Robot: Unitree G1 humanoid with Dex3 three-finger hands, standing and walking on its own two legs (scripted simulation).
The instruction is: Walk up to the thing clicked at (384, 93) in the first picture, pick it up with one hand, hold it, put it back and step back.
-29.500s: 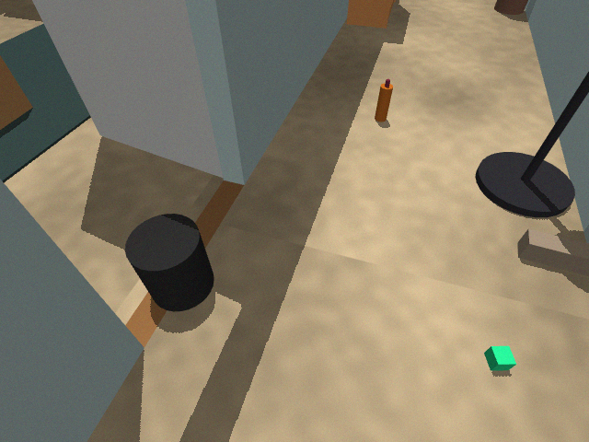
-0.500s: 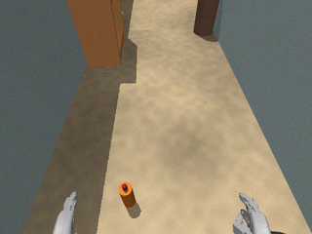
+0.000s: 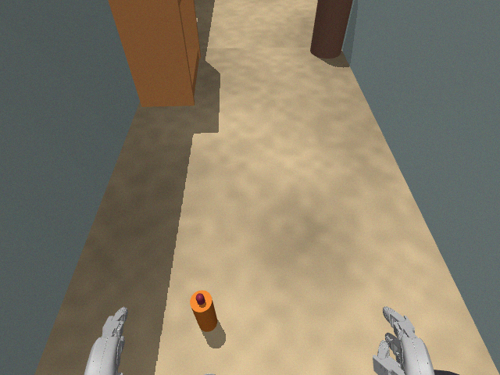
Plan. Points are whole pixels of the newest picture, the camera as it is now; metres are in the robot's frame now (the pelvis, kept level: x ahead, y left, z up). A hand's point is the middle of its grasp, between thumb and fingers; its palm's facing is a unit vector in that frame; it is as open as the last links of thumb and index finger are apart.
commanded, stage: stand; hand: left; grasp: from the side
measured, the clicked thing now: (204, 310) +0.43 +0.17 -0.60
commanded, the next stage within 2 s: none
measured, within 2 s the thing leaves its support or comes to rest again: neither
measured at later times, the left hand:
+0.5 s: hand out of the picture +0.09 +0.25 -0.11, palm faces +0.00 -0.94 -0.35, open 7.6 cm
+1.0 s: hand out of the picture +0.02 +0.26 -0.11, palm faces +0.01 -0.94 -0.34, open 7.3 cm
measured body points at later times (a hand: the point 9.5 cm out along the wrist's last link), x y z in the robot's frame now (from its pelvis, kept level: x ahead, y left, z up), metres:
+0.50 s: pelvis +0.00 +0.01 +0.03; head +0.01 +0.01 +0.48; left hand +0.09 +0.30 -0.09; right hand +0.10 -0.28 -0.09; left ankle +0.01 +0.12 -0.69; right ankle +0.01 -0.13 -0.69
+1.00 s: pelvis -0.02 +0.01 +0.05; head -0.02 +0.01 +0.50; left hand +0.02 +0.31 -0.08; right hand +0.06 -0.27 -0.09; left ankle +0.01 +0.12 -0.69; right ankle +0.01 -0.13 -0.69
